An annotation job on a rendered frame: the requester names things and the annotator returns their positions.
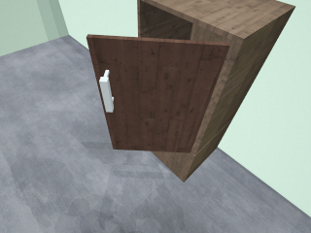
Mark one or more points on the handle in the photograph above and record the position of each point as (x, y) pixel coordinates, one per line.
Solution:
(106, 92)

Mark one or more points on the cupboard door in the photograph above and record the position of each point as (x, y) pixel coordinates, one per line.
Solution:
(161, 88)

